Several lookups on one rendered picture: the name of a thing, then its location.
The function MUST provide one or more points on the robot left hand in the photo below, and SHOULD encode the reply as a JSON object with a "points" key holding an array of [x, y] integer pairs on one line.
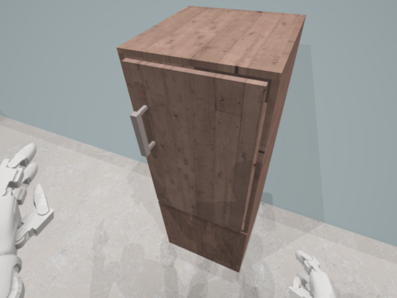
{"points": [[15, 177]]}

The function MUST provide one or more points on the handle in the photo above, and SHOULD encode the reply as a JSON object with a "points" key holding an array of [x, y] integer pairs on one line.
{"points": [[140, 132]]}

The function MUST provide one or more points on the left robot forearm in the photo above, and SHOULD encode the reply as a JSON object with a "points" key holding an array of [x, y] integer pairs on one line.
{"points": [[11, 285]]}

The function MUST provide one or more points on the robot right hand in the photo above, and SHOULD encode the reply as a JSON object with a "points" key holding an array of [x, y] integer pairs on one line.
{"points": [[318, 285]]}

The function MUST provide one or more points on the cupboard door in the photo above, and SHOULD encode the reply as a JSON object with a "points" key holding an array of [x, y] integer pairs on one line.
{"points": [[206, 127]]}

